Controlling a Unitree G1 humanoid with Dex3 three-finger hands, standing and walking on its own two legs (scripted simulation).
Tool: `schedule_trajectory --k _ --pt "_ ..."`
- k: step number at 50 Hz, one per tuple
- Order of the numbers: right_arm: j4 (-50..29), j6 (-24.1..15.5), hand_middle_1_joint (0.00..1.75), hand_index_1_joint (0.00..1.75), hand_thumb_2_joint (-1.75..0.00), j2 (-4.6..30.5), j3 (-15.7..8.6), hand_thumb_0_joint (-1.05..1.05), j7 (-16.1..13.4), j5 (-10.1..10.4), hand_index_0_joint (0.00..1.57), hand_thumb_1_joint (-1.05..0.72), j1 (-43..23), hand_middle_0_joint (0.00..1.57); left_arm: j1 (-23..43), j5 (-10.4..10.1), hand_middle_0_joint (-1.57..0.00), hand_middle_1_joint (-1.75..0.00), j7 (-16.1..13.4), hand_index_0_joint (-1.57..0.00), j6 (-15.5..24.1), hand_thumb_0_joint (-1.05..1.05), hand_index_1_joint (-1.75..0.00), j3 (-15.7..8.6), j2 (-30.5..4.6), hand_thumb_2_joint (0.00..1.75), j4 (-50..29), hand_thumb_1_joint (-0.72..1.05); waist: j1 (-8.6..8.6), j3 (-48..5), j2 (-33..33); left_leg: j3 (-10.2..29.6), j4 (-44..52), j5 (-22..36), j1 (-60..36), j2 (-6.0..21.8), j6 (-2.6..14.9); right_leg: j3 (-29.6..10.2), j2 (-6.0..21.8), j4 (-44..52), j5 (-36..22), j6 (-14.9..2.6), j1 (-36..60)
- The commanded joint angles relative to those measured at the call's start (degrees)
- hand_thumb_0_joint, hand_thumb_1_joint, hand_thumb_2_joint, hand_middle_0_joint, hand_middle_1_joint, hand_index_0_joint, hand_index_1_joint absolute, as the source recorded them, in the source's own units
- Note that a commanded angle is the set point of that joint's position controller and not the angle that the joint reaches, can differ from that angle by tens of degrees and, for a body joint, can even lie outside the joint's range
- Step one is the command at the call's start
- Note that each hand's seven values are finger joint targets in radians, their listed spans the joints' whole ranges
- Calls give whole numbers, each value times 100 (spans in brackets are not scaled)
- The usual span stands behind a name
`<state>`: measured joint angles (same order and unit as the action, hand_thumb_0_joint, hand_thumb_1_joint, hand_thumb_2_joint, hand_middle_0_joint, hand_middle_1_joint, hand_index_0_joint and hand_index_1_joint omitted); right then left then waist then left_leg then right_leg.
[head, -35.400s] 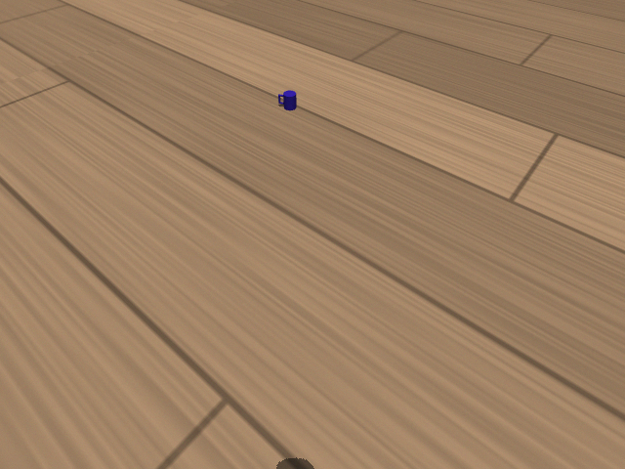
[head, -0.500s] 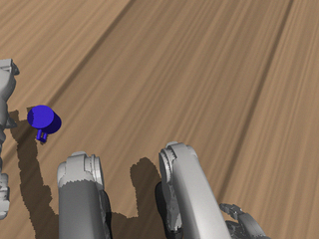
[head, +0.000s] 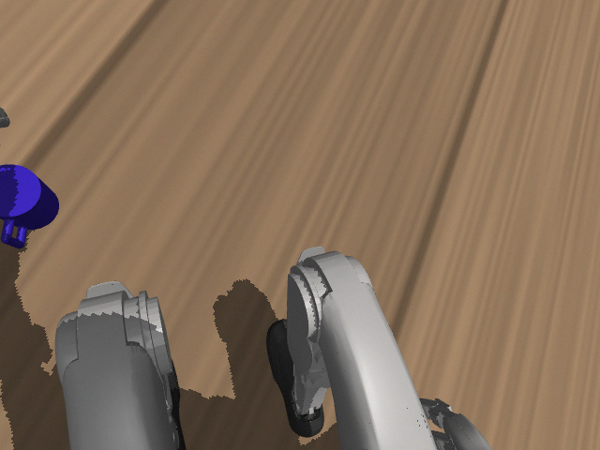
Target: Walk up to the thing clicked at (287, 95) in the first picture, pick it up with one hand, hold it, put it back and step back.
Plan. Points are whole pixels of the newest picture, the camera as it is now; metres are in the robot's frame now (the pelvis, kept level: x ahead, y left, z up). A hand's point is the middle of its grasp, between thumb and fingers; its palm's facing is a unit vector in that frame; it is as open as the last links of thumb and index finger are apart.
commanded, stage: home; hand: left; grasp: from above
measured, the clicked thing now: (19, 209) +0.46 +0.31 -0.28
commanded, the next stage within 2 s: none
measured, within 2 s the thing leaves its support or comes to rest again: neither
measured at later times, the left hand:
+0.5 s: hand out of the picture +0.38 +0.29 +0.01, palm faces -0.31 -0.53 -0.79, open 9.6 cm
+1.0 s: hand out of the picture +0.26 +0.24 +0.23, palm faces +0.11 -0.93 -0.34, open 7.4 cm
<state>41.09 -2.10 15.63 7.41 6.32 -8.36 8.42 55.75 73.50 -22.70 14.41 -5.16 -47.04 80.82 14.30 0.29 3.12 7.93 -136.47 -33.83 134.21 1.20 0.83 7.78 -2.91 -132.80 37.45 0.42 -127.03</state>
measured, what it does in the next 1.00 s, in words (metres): rises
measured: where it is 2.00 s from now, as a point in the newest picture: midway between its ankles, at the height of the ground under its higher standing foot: (235, 414)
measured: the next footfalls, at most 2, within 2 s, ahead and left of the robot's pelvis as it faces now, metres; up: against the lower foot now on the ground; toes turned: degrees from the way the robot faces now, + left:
none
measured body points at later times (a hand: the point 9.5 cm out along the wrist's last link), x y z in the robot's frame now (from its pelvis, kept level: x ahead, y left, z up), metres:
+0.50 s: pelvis +0.02 +0.00 +0.13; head +0.20 +0.06 +0.54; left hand +0.39 +0.32 +0.06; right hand +0.16 -0.26 +0.01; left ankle +0.10 +0.12 -0.30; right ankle +0.11 -0.11 -0.30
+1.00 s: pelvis +0.06 +0.00 +0.31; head +0.14 +0.04 +0.75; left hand +0.25 +0.28 +0.25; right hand +0.27 -0.19 +0.23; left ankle +0.10 +0.12 -0.30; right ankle +0.11 -0.11 -0.30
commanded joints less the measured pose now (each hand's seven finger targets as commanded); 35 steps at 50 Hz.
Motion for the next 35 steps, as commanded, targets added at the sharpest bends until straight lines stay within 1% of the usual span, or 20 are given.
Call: schedule_trajectory --k 1,2,3,4,5,8,10,11,12,13,15,17,19,20,23,26,28,31,33,35 --pt "-96 -158 30 30 -89 1545 -605 0 -71 -23 20 -90 1049 20 2349 -224 -11 -97 -397 -12 -293 0 -96 -409 -1908 94 -1499 -47 -230 -4879 -3145 -299 1703 106 -4189 35 -81 264 -119 1293 -646 -344 1286" --pt "-100 -172 30 30 -89 1530 -644 0 -68 7 20 -88 1095 20 2270 -283 -19 -89 -354 -20 -381 0 -88 -397 -1864 92 -1504 -39 -246 -4990 -3098 -304 1722 121 -4187 33 -62 240 -121 1334 -662 -348 1341" --pt "-94 -170 30 30 -90 1507 -659 0 -58 12 20 -90 1174 20 1937 -372 -13 -95 -292 -14 -467 0 -94 -388 -1758 93 -1421 -46 -288 -4987 -2991 -372 1698 202 -4090 23 -29 215 -136 1466 -739 -330 1522" --pt "-70 -164 30 30 -89 1467 -683 0 -54 49 20 -88 1206 20 1971 -481 -21 -87 -219 -22 -532 0 -86 -287 -1619 90 -1511 -38 -271 -5042 -2801 -409 1700 221 -3979 16 -2 166 -162 1580 -751 -331 1642" --pt "-49 -161 30 30 -89 1446 -707 0 -51 81 20 -88 1288 20 1685 -561 -25 -79 -141 -22 -608 0 -78 -302 -1597 91 -1482 -30 -347 -4973 -2642 -476 1717 271 -3817 -3 39 142 -160 1723 -805 -298 1844" --pt "-40 -113 30 30 -90 1340 -814 0 -33 198 20 -89 1444 20 1252 -1020 -23 -60 245 -21 -816 0 -62 -154 -1188 84 -1819 -20 -416 -5077 -2171 -532 1854 510 -3756 -10 95 55 -182 2029 -1033 -248 2403" --pt "-117 -69 30 30 -90 1318 -950 0 -21 316 20 -89 1493 20 784 -1372 -22 -57 558 -20 -926 0 -59 -201 -1070 84 -2251 -11 -634 -5297 -2024 -547 2052 743 -3991 -19 102 -18 -172 2174 -1195 -243 2750" --pt "-184 -35 30 30 -90 1242 -975 0 -4 368 20 -89 1522 20 347 -1565 -22 -54 735 -20 -1005 0 -56 -134 -851 83 -2384 -4 -672 -5311 -1898 -546 2130 950 -4089 -18 117 -50 -183 2282 -1380 -225 3042" --pt "-235 3 30 30 -90 1229 -1041 0 -7 453 20 -89 1515 20 127 -1796 -22 -52 899 -20 -1050 0 -54 -172 -770 84 -2817 3 -808 -5511 -1824 -544 2257 1064 -4212 -20 125 -96 -180 2345 -1473 -226 3180" --pt "-299 43 30 30 -90 1209 -1076 0 -6 502 20 -89 1444 20 -289 -1966 -22 -50 1055 -20 -1139 0 -52 -151 -651 85 -2922 11 -857 -5427 -1629 -539 2340 1125 -4260 -7 148 -137 -191 2471 -1532 -208 3300" --pt "-427 103 30 30 -90 1144 -1088 0 -30 601 20 -89 1286 20 -774 -2462 -21 -44 1335 -20 -1246 0 -45 -163 -366 85 -3504 27 -847 -4997 -1280 -514 2600 998 -4058 -11 186 -179 -192 2735 -1495 -185 3439" --pt "-546 151 30 30 -90 1094 -1096 0 -90 685 20 -90 1162 20 -1081 -2893 -21 -40 1550 -20 -1343 0 -41 -282 -307 86 -4162 43 -912 -4799 -1006 -519 2819 867 -3969 2 215 -243 -193 3015 -1443 -173 3701" --pt "-654 162 30 30 -90 1044 -1097 0 -136 745 20 -90 1023 20 -1605 -3287 -20 -36 1723 -20 -1414 0 -36 -281 -76 87 -4615 59 -970 -4567 -779 -543 3011 839 -4034 8 232 -309 -178 3272 -1435 -169 3987" --pt "-728 154 30 30 -90 984 -1099 0 -152 766 20 -90 940 20 -1821 -3452 -20 -32 1799 -19 -1437 0 -32 -194 121 86 -4839 67 -950 -4498 -807 -539 3162 808 -4129 17 222 -331 -165 3360 -1398 -173 4119" --pt "-941 107 30 30 -90 942 -1196 0 -246 848 20 -90 746 20 -2157 -3929 -20 -30 1912 -20 -1483 0 -30 -295 333 90 -5831 90 -1076 -4515 -1097 -458 3679 493 -4813 37 169 -391 -115 3724 -1030 -228 4173" --pt "-1040 18 30 30 -90 927 -1198 0 -383 922 20 -90 530 20 -2639 -4249 -20 -30 1928 -20 -1601 0 -30 -117 766 90 -6266 90 -1021 -4120 -1324 -277 4347 -34 -5414 101 105 -367 -89 4009 -670 -238 4050" --pt "-1089 -59 30 30 -90 921 -1186 0 -491 960 20 -90 388 20 -3024 -4470 -20 -30 1883 -20 -1729 0 -30 -185 854 90 -6520 90 -1086 -3924 -1520 -158 4767 -287 -5820 124 62 -377 -63 4190 -541 -233 4139" --pt "-1218 -196 30 30 -90 910 -1162 0 -636 1015 20 -90 207 20 -3475 -4910 -20 -30 1854 -20 -1958 0 -30 -120 1111 89 -7195 88 -1107 -4009 -1573 -57 5276 -380 -6467 109 25 -394 -31 4540 -522 -217 4519" --pt "-1242 -297 30 30 -90 875 -1117 0 -741 1037 20 -90 47 20 -3906 -5272 -19 -29 1852 -19 -2139 0 -29 33 1426 86 -7300 82 -1007 -3620 -1472 14 5577 -570 -6672 99 26 -401 -26 4824 -412 -193 4642" --pt "-1286 -380 30 30 -90 839 -1082 0 -840 1067 20 -90 -9 20 -4221 -5573 -20 -30 1819 -20 -2301 0 -30 -37 1475 90 -7439 89 -1004 -3493 -1277 -1 5784 -571 -6885 61 36 -448 -21 5146 -377 -189 4933"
